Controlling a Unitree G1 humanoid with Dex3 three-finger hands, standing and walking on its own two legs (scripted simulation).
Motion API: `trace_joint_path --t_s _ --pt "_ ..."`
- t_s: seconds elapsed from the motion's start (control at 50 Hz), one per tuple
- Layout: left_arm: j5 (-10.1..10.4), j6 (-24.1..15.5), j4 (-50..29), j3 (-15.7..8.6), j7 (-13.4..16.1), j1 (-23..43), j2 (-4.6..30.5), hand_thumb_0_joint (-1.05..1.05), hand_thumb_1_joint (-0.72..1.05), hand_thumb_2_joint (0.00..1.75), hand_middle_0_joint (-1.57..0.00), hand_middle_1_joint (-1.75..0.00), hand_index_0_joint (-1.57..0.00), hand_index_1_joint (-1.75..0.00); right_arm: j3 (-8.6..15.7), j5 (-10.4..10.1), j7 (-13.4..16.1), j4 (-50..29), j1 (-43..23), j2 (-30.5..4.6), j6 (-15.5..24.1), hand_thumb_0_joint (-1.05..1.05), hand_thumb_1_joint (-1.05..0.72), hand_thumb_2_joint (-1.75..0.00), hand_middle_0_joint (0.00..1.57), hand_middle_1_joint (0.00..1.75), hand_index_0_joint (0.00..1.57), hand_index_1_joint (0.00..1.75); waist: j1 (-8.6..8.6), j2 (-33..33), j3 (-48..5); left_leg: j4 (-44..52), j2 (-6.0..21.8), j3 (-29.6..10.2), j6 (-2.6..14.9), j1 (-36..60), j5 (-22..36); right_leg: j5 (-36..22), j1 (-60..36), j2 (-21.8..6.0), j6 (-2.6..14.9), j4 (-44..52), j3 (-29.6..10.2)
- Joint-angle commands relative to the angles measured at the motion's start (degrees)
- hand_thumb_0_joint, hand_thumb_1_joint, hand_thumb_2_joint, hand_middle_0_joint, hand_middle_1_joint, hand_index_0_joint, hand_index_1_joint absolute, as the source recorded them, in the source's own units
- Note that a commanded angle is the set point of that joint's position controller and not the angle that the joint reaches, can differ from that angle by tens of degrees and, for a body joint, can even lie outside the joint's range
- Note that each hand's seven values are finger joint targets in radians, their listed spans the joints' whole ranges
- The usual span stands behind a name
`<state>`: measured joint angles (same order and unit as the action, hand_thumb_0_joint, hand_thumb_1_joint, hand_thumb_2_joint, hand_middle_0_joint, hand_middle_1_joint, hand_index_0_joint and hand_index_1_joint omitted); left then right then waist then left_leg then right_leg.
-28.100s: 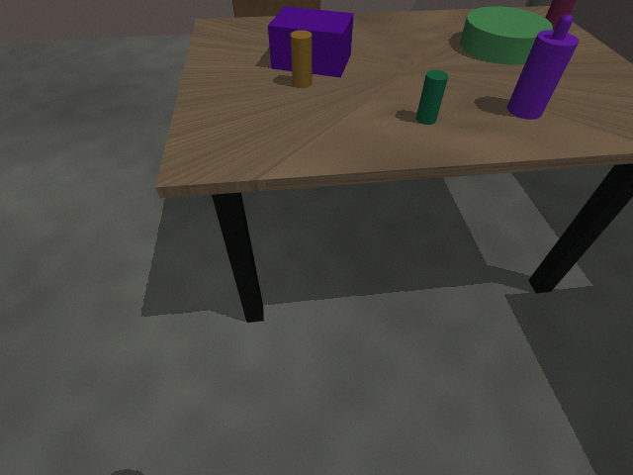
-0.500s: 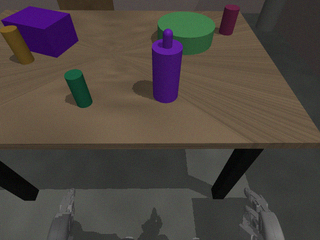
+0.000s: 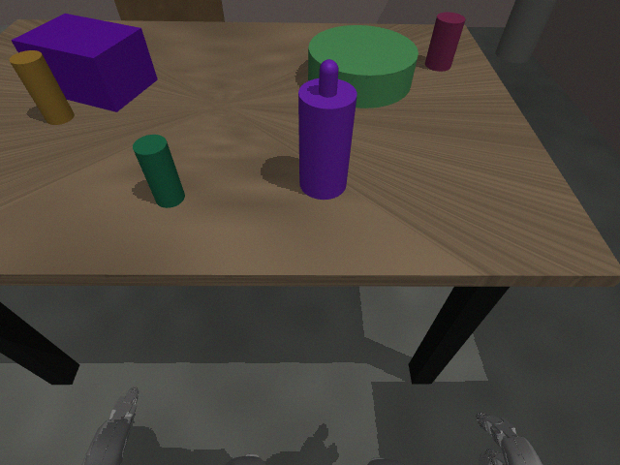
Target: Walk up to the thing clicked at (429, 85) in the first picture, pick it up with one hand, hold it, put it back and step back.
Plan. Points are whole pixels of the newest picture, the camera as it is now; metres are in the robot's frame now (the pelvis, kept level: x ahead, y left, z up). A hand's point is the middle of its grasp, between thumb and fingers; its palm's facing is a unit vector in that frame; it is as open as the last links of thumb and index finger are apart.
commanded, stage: stand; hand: left
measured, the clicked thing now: (160, 173) +0.54 +0.26 +0.06
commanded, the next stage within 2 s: none
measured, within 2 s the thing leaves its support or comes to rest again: neither
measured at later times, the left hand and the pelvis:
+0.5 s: hand out of the picture +0.05 +0.25 -0.11, palm faces -0.04 -0.94 -0.35, open 10.6 cm; pelvis +0.00 +0.00 +0.04, yaw -1 degrees
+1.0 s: hand out of the picture +0.04 +0.25 -0.10, palm faces -0.05 -0.93 -0.35, open 7.4 cm; pelvis -0.01 +0.00 +0.06, yaw -1 degrees
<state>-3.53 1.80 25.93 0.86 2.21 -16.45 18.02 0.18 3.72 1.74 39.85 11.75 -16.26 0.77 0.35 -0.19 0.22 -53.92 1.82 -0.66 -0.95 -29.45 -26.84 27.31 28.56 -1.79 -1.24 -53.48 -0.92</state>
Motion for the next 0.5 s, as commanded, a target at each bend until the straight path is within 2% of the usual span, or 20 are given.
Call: trace_joint_path --t_s 0.0,0.04,0.06,0.08,0.12,0.14,0.2,0.24,0.3,0.4,0.46,0.48 --pt "0.4 -3.9 3.8 -5.0 -0.7 2.2 10.9 0.00 -0.60 0.03 -0.04 -0.05 -0.04 -0.05 5.4 -1.0 -0.9 -2.0 -1.9 -10.7 1.8 0.00 -0.90 -0.90 0.20 0.30 0.20 0.30 -0.20 3.3 -3.2 12.0 0.8 -3.7 5.02 6.4 8.4 -8.1 -2.2 -2.5 6.81 14.4 -6.5" --pt "0.7 -4.2 7.2 -5.1 -0.8 4.1 11.5 0.00 -0.59 0.03 -0.04 -0.05 -0.05 -0.05 5.5 -0.6 -1.1 0.5 -1.3 -11.2 1.7 0.00 -0.90 -0.90 0.20 0.30 0.20 0.30 -0.52 0.0 -3.5 13.8 1.3 -4.0 5.17 7.8 10.0 -10.7 -3.8 -2.3 6.28 14.1 -6.0" --pt "0.8 -4.2 9.0 -5.0 -0.8 3.7 11.3 0.00 -0.61 0.02 -0.04 -0.05 -0.04 -0.04 5.5 -0.6 -1.1 1.7 -2.0 -11.4 1.7 0.00 -0.90 -0.90 0.20 0.30 0.20 0.30 -0.02 -1.8 -2.3 15.8 2.1 -5.3 5.34 8.1 8.6 -9.4 -2.9 -1.7 5.95 14.1 -5.1" --pt "0.9 -4.4 10.9 -4.9 -0.7 3.2 11.2 0.00 -0.60 0.03 -0.04 -0.05 -0.04 -0.05 5.6 -0.6 -1.2 2.4 -2.5 -11.5 1.7 0.00 -0.90 -0.90 0.20 0.30 0.20 0.30 0.12 -2.1 -3.4 16.2 2.5 -5.9 5.47 8.8 10.3 -11.6 -5.1 -1.6 5.71 14.2 -4.6" --pt "1.2 -4.6 14.2 -4.9 -0.7 3.6 11.6 0.00 -0.44 0.19 -0.20 -0.21 -0.20 -0.21 5.3 -0.9 -1.1 4.2 -2.1 -11.7 1.8 0.00 -0.90 -0.90 0.20 0.30 0.20 0.30 0.11 -1.5 -3.6 18.2 3.1 -6.4 5.44 9.8 12.3 -14.4 -7.2 -1.4 5.27 14.3 -4.2" --pt "1.2 -4.7 15.8 -4.8 -0.6 3.3 11.7 0.00 -0.36 0.27 -0.20 -0.29 -0.20 -0.29 5.4 -1.0 -1.1 5.1 -2.8 -11.9 1.7 0.00 -0.90 -0.90 0.20 0.30 0.20 0.30 0.38 -0.6 -3.6 17.6 2.8 -5.4 5.11 10.7 13.4 -15.4 -7.7 -2.1 5.48 16.3 -5.0" --pt "1.5 -4.7 19.4 -4.6 -0.5 4.5 13.0 0.00 -0.12 0.51 -0.20 -0.30 -0.20 -0.30 5.2 -1.4 -0.9 8.1 -1.8 -12.3 1.3 0.00 -0.90 -0.90 0.20 0.30 0.20 0.30 -0.42 -0.2 -3.4 19.3 2.3 -4.1 4.35 12.9 15.0 -17.5 -9.8 -3.1 5.37 19.4 -6.0" --pt "1.7 -4.6 22.2 -4.3 -0.4 4.0 13.2 0.00 0.04 0.67 -0.20 -0.30 -0.20 -0.30 4.9 -1.8 -0.8 10.2 -1.7 -12.3 1.3 0.00 -0.90 -0.90 0.20 0.30 0.20 0.30 -0.52 0.6 -3.8 19.7 2.6 -3.6 3.88 16.3 19.7 -21.9 -10.7 -3.7 5.24 20.8 -6.1" --pt "2.3 -4.1 25.3 -3.9 -0.2 5.0 13.1 0.00 0.28 0.90 -0.20 -0.30 -0.20 -0.30 4.5 -1.7 -0.5 13.2 -1.4 -13.0 1.1 0.00 -0.90 -0.90 0.20 0.30 0.20 0.30 -0.48 -0.5 -2.4 23.8 3.5 -4.2 3.70 17.1 20.3 -22.1 -12.9 -3.5 4.52 22.6 -5.3" --pt "2.4 -3.8 29.8 -3.2 -0.3 6.0 13.0 0.00 0.68 0.90 -0.20 -0.30 -0.20 -0.30 3.7 -2.1 -0.4 17.0 -2.3 -13.3 1.1 0.00 -0.90 -0.90 0.20 0.30 0.20 0.30 -0.19 0.3 -0.1 29.0 3.9 -4.1 2.75 18.5 19.2 -21.1 -15.9 -4.0 3.75 27.6 -5.3" --pt "2.5 -3.6 31.8 -2.9 -0.5 7.1 12.7 0.00 0.90 0.90 -0.20 -0.30 -0.20 -0.30 3.4 -2.3 -0.5 18.7 -3.2 -13.5 1.0 0.00 -0.90 -0.90 0.20 0.30 0.20 0.30 -0.24 -0.4 1.9 32.6 4.2 -4.5 2.34 18.3 16.0 -17.4 -16.7 -3.8 3.33 30.1 -4.9" --pt "2.5 -3.4 32.3 -2.8 -0.6 7.3 12.4 0.00 0.90 0.90 -0.20 -0.30 -0.20 -0.30 3.5 -2.2 -0.6 19.0 -3.8 -13.9 1.0 0.00 -0.90 -0.90 0.20 0.30 0.20 0.30 -0.25 -1.6 2.8 34.7 4.4 -5.0 2.25 18.1 12.2 -14.8 -16.0 -3.3 3.11 30.8 -4.4"
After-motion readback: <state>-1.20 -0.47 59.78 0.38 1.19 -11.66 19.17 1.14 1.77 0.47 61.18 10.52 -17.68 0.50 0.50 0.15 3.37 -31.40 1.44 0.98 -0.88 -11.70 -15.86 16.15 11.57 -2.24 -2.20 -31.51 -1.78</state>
